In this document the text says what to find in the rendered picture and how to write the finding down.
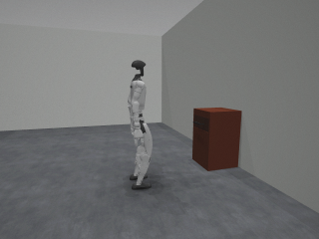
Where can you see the right robot hand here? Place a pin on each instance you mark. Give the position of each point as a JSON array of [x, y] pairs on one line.
[[138, 134]]

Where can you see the drawer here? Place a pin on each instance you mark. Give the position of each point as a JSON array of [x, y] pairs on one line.
[[201, 119]]

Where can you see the cabinet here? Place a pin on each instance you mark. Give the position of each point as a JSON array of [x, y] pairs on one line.
[[219, 147]]

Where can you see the left robot hand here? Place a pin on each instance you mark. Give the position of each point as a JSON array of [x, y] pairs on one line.
[[132, 128]]

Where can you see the robot left upper arm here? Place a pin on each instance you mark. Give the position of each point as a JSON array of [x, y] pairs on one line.
[[129, 98]]

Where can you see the robot right foot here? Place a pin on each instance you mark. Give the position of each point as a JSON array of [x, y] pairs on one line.
[[141, 186]]

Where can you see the left robot shin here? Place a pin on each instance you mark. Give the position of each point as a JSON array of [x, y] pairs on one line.
[[137, 162]]

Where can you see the robot right forearm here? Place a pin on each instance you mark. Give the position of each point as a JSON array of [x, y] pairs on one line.
[[135, 111]]

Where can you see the robot right upper arm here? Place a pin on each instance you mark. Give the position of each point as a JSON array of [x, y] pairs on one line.
[[139, 86]]

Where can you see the robot left forearm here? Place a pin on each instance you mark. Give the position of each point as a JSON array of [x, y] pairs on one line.
[[130, 110]]

